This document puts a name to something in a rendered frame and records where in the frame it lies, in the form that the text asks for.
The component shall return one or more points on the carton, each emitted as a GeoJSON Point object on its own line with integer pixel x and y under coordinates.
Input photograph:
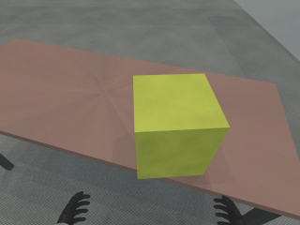
{"type": "Point", "coordinates": [178, 124]}

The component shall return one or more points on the robot right hand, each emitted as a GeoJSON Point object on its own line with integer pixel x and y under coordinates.
{"type": "Point", "coordinates": [234, 216]}

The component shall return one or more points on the table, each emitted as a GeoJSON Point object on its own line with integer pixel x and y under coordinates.
{"type": "Point", "coordinates": [82, 103]}

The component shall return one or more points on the robot left hand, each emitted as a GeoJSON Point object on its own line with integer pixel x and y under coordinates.
{"type": "Point", "coordinates": [69, 213]}

